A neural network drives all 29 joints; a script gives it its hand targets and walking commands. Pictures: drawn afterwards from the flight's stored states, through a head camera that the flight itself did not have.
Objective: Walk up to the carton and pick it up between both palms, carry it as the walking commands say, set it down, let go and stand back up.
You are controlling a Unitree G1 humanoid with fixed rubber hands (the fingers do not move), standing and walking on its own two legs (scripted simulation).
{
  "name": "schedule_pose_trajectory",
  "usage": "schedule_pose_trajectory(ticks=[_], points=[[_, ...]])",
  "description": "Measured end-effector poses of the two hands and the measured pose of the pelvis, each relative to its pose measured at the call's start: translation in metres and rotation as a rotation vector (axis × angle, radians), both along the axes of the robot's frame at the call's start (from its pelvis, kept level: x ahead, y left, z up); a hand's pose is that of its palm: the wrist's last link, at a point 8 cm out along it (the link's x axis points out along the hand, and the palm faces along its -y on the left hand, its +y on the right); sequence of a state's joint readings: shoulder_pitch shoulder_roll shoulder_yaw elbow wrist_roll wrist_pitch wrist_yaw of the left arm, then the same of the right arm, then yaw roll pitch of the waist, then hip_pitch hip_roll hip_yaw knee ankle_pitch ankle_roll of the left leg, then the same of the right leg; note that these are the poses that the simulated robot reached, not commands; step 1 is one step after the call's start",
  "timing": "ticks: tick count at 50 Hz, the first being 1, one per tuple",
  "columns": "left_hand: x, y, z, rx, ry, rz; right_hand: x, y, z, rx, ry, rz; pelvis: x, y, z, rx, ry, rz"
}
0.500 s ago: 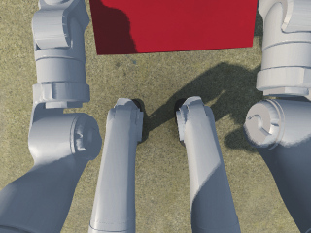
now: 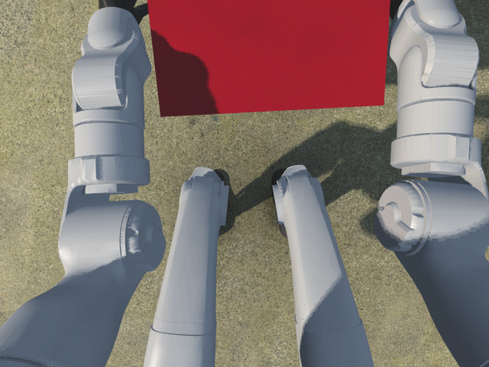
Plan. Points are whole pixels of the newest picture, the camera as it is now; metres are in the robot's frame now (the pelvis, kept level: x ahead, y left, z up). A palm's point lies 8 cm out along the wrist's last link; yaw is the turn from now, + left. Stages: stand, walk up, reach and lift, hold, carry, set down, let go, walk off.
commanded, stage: reach and lift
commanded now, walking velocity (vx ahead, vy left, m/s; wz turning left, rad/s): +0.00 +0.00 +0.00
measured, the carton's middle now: (261, 22) +0.54 -0.02 -0.16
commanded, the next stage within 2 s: none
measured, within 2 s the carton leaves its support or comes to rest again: neither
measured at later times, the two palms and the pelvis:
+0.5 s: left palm (92, 12) +0.50 +0.15 -0.02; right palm out of the picture +0.51 -0.18 -0.01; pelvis +0.01 +0.00 +0.06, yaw +0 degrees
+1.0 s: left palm out of the picture +0.47 +0.15 +0.08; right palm out of the picture +0.48 -0.18 +0.08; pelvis +0.05 +0.00 +0.12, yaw +0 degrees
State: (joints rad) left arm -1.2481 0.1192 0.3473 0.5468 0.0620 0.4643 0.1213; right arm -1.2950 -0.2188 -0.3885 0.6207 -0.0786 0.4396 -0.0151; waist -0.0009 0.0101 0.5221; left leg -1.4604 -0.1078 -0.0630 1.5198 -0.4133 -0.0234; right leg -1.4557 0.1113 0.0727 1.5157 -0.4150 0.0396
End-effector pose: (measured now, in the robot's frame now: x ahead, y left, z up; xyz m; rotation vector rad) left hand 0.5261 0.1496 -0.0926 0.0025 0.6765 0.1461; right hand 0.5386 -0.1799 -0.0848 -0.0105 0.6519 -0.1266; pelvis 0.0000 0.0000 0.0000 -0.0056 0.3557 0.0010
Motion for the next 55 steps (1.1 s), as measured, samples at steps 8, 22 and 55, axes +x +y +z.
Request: schedule_pose_trajectory(ticks=[8,22,55], points=[[-0.008,0.000,0.024,0.001,-0.004,0.002,-0.008,0.000,0.023,0.002,-0.004,0.001,0.001,0.000,0.018,-0.001,-0.031,0.001],[-0.025,0.000,0.063,-0.002,-0.008,0.008,-0.024,0.000,0.063,-0.002,-0.007,0.006,0.005,-0.001,0.050,0.004,-0.088,-0.002],[-0.060,-0.004,0.202,-0.010,0.048,0.001,-0.063,-0.004,0.202,0.011,0.048,-0.018,0.070,-0.001,0.136,0.001,-0.010,-0.008]])
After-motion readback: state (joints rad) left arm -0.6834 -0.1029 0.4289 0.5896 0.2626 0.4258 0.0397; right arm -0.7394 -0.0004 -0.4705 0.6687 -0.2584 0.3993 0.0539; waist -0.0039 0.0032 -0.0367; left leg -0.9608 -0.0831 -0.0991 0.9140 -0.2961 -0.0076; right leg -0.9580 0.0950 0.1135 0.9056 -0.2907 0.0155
